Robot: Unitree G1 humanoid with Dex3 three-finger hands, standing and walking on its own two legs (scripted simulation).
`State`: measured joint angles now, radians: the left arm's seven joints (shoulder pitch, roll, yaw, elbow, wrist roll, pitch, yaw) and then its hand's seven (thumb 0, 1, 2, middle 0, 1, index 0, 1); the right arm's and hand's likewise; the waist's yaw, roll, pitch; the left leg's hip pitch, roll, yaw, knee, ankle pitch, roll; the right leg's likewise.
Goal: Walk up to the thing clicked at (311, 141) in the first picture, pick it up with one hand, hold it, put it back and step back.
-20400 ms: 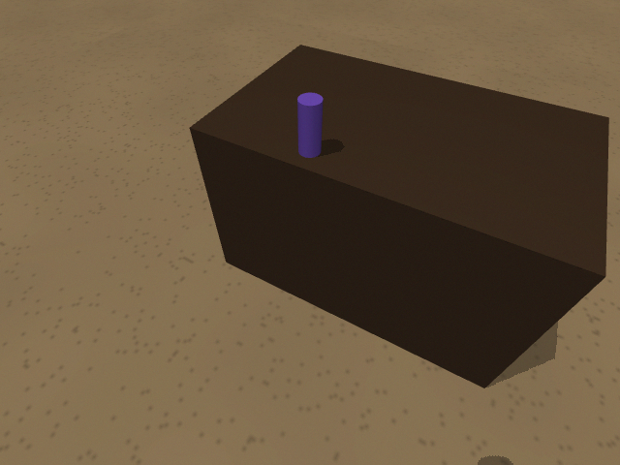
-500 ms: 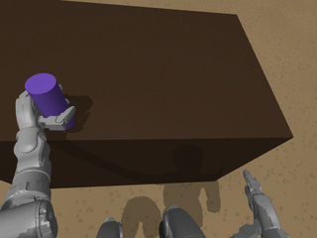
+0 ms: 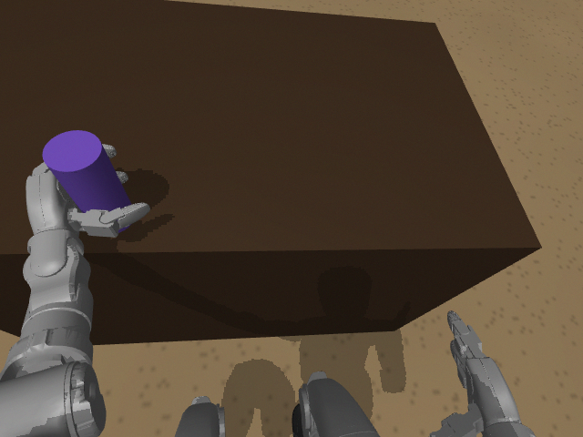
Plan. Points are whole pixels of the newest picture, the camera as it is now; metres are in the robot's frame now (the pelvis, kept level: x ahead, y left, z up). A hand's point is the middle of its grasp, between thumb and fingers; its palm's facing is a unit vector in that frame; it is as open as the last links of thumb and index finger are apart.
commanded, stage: open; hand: left
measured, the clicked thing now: (95, 188) +0.46 +0.21 +0.04
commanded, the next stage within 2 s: withdraw in 0.16 s
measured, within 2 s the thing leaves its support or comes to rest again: neither
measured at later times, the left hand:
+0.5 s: hand (77, 177) +0.46 +0.23 +0.05, palm faces +0.22 -0.98 +0.01, open 17.0 cm
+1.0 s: hand out of the picture +0.46 +0.34 +0.12, palm faces +0.35 -0.89 -0.28, open 17.6 cm
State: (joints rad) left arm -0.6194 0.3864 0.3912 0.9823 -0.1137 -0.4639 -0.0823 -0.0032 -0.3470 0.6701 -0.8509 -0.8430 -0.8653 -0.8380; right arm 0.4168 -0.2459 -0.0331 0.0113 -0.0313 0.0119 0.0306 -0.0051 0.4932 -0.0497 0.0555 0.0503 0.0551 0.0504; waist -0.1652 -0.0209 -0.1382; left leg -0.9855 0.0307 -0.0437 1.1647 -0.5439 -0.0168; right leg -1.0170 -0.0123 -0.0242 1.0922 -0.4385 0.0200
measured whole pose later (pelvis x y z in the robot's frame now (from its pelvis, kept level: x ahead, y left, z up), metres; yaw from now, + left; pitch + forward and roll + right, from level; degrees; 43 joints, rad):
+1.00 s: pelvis +0.02 +0.00 +0.05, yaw -1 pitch +15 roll -1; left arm -0.66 0.68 0.46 1.06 0.03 -0.08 -0.09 -0.01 -0.58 0.04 -0.06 -0.05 -0.07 -0.05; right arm 0.38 -0.27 -0.03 0.20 0.05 0.07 0.00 -0.01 0.53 -0.05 0.06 0.05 0.06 0.05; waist -0.10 0.00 -0.11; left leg -0.68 0.03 -0.01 0.88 -0.46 -0.01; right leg -0.72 -0.01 0.01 0.82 -0.36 0.03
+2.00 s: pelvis +0.02 -0.02 +0.05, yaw +2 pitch +7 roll +1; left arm 0.54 0.32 0.30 -0.20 -0.07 -0.01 0.04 -0.01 -0.51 0.02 -0.06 -0.05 -0.07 -0.05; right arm 0.45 -0.23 -0.15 0.23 0.04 -0.01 -0.08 -0.01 0.52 -0.05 0.06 0.05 0.05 0.05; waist 0.03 0.03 -0.10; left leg -0.53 0.01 -0.04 0.87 -0.46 -0.03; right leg -0.59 -0.03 -0.02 0.89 -0.41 0.00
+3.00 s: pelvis +0.03 +0.00 +0.04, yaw +1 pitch +10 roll +0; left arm 0.46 0.20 0.00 0.05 -0.03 0.09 0.08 -0.01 -0.58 0.03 -0.05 -0.04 -0.05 -0.05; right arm 0.47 -0.20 0.00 0.07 0.03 0.04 -0.08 0.02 -0.90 -0.90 0.20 0.30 0.20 0.30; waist 0.00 -0.01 -0.12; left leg -0.62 0.01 -0.02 0.97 -0.52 -0.01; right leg -0.68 -0.03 -0.01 0.95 -0.45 0.02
